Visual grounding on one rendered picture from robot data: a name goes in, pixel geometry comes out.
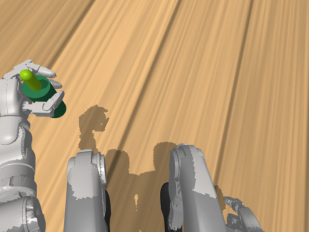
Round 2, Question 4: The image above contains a right robot foot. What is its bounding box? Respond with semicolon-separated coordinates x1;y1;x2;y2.
160;182;182;232

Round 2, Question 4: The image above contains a right robot hand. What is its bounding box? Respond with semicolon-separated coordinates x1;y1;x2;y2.
224;196;262;232

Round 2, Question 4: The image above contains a left robot arm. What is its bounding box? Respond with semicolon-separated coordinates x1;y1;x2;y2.
0;115;46;232

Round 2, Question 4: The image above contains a bottle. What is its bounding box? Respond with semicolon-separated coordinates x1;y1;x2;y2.
20;70;66;118

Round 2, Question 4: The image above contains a left robot hand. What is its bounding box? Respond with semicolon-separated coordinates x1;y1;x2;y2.
0;59;65;120

